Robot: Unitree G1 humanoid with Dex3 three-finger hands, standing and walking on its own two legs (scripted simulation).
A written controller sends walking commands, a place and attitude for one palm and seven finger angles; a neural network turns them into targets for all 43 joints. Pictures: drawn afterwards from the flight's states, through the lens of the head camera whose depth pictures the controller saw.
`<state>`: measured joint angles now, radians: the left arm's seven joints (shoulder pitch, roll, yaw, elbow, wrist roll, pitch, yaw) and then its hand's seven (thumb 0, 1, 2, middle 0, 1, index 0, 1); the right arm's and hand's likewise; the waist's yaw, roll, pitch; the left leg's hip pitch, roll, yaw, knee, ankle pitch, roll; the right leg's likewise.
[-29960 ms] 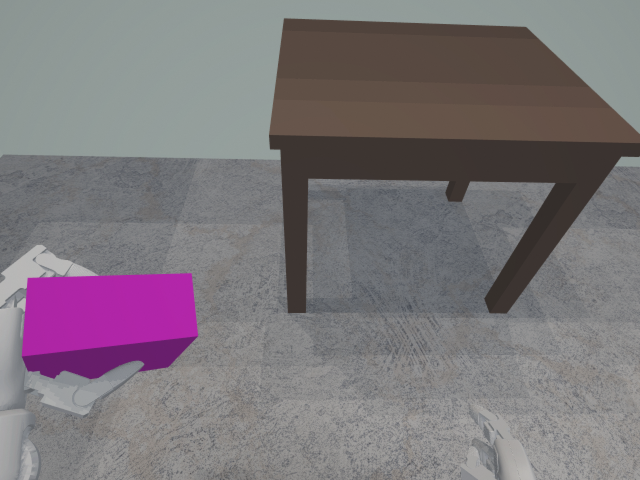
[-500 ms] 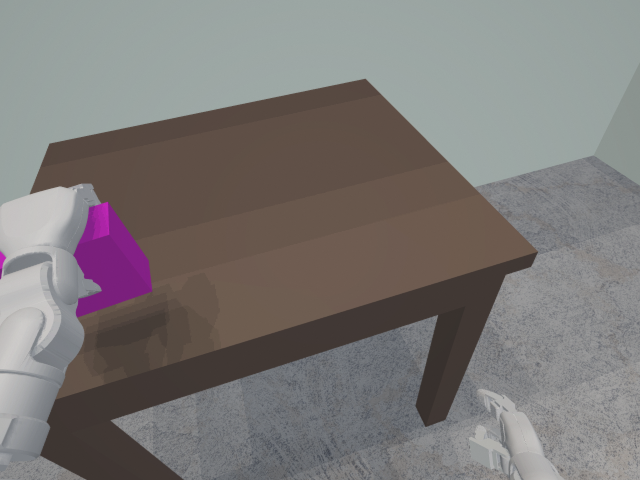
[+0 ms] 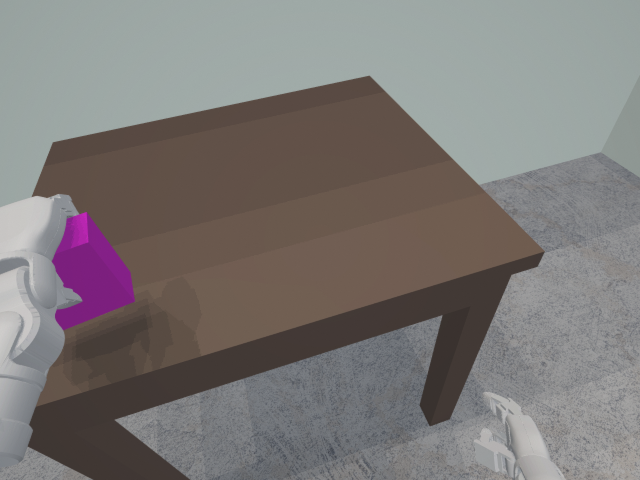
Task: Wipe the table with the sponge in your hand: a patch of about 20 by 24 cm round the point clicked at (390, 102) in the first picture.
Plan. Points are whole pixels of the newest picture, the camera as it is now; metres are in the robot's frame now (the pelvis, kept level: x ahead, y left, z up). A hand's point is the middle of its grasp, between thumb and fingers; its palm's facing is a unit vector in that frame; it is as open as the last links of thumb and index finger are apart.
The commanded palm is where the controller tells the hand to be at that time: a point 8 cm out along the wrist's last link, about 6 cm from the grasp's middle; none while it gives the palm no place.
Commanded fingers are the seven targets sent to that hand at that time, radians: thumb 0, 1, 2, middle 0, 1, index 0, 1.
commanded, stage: move the sponge above the wiping area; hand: left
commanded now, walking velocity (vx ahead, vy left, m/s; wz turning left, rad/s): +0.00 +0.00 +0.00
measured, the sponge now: (66, 288) +0.29 +0.38 +0.10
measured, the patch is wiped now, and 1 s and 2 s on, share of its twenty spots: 0.00 0.05 0.10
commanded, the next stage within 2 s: lower the sponge onto the table in 0.16 s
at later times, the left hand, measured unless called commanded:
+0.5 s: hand (59, 270) +0.29 +0.37 +0.14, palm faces +0.06 -0.04 -1.00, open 10.1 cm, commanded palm +0.27 +0.34 +0.20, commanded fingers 0.00 0.10 1.30 -1.20 -1.60 -1.20 -1.60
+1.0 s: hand (89, 291) +0.29 +0.35 +0.10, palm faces -0.09 -0.07 -0.99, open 10.1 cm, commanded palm +0.27 +0.33 +0.18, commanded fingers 0.00 0.10 1.30 -1.20 -1.60 -1.20 -1.60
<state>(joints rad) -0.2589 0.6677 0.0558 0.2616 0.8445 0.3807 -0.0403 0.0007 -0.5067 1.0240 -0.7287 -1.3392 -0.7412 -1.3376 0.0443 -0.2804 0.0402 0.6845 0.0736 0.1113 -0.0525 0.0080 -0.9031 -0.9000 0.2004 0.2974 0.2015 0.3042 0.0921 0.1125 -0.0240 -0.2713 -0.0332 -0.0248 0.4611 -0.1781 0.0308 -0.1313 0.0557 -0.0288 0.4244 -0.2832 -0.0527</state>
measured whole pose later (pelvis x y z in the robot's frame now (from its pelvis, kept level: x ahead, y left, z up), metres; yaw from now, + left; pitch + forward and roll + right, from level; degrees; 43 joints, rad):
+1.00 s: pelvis +0.01 +0.01 +0.00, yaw +0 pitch +0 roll -1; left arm -0.16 0.59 -0.03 0.19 0.87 0.42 -0.13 0.00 -0.50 1.03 -0.73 -1.34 -0.74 -1.34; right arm 0.07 -0.29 0.04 0.65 0.07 0.13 -0.03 0.01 -0.90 -0.90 0.20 0.30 0.20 0.30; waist 0.08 0.11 -0.03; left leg -0.28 -0.05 -0.03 0.47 -0.19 0.05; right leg -0.12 0.04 -0.03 0.41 -0.29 -0.04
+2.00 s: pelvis +0.00 +0.00 +0.00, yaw +1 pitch +1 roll -1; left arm -0.27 0.58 -0.02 0.36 0.91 0.23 -0.02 0.01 -0.51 1.03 -0.74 -1.33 -0.75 -1.32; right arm 0.09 -0.28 0.03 0.68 0.07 0.12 -0.06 0.01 -0.90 -0.90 0.20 0.30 0.20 0.30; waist 0.08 0.08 -0.04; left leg -0.35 -0.04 -0.05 0.53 -0.20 0.03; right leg -0.19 0.05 -0.06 0.48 -0.31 -0.05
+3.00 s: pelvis +0.00 +0.01 -0.02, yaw +0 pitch +10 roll -3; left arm -0.73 0.75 0.08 1.01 1.04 -0.02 0.03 0.03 -0.54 1.06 -0.75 -1.29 -0.76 -1.32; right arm 0.29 -0.30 -0.02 0.71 0.07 0.17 -0.03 0.00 -0.90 -0.90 0.20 0.30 0.20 0.30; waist -0.03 0.06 -0.10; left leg -0.58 -0.02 -0.04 0.65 -0.24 0.05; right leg -0.41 0.08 -0.05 0.56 -0.32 -0.04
